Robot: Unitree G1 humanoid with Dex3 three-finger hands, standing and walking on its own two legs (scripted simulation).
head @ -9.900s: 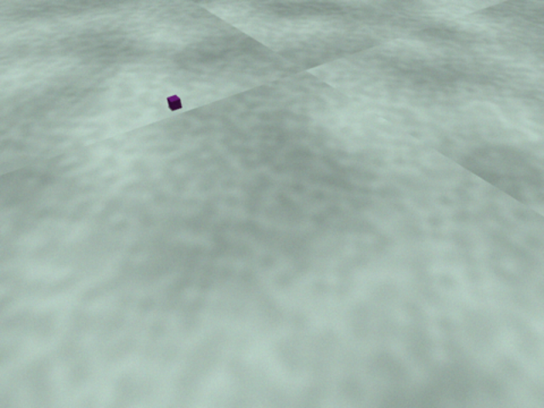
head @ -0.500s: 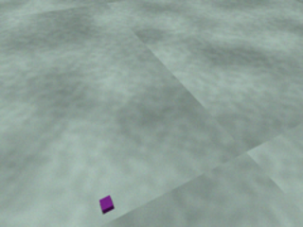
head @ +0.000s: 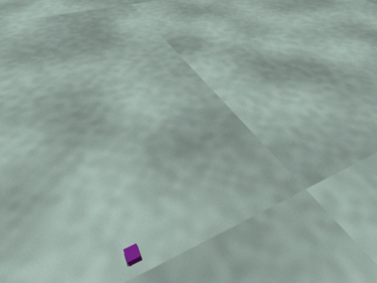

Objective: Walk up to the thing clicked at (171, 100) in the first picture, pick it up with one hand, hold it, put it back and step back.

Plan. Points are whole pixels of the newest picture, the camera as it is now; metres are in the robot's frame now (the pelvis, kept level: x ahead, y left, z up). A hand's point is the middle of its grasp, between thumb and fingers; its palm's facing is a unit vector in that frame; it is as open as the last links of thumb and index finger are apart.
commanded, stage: rise first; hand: left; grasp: from above
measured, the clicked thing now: (132, 254) +0.40 +0.26 -0.75
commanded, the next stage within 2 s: none
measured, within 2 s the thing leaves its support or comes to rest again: neither
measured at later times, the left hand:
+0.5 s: hand out of the picture +0.13 +0.27 -0.20, palm faces -0.10 -0.89 -0.45, open 12.4 cm
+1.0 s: hand out of the picture +0.12 +0.29 -0.29, palm faces -0.26 -0.74 -0.62, open 12.6 cm
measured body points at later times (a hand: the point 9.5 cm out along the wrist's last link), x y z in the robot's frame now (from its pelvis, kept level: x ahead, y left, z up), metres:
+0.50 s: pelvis -0.01 +0.01 -0.05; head +0.06 +0.02 +0.39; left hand +0.14 +0.31 -0.17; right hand +0.10 -0.25 -0.16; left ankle +0.00 +0.14 -0.75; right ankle -0.02 -0.12 -0.75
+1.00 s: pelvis -0.03 +0.01 -0.14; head +0.09 +0.02 +0.29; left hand +0.13 +0.33 -0.25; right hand +0.16 -0.24 -0.23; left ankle +0.00 +0.14 -0.75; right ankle -0.02 -0.12 -0.75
